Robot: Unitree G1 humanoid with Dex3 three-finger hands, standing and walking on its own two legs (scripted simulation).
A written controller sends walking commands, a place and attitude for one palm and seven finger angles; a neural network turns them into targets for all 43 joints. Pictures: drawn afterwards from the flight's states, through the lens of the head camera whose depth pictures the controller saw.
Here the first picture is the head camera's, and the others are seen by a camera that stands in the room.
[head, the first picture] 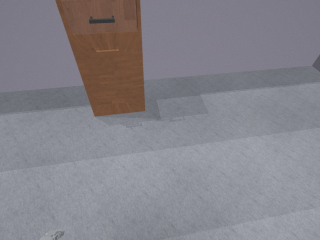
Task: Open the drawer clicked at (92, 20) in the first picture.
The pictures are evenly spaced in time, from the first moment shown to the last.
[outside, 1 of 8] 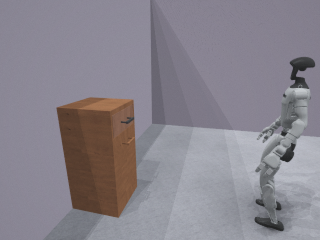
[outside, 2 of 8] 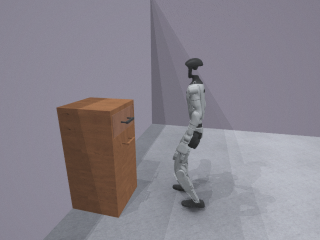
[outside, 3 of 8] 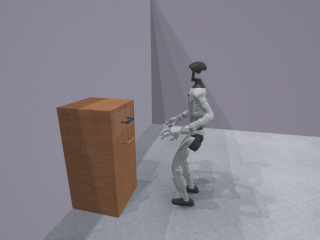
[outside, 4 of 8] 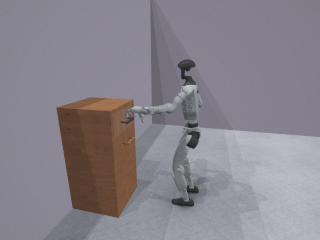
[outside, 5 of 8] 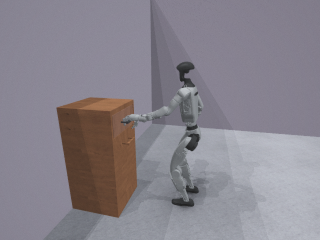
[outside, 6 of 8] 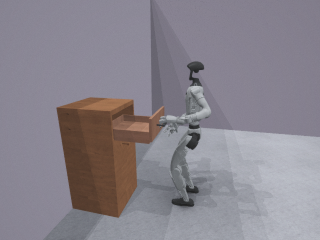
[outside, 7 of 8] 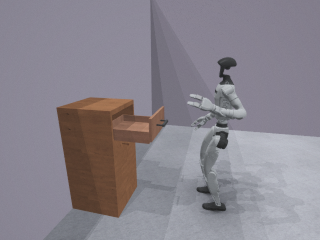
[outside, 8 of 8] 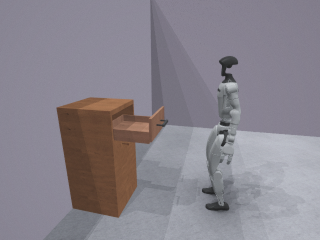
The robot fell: no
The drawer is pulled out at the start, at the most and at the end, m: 0.00 0.30 0.30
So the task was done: yes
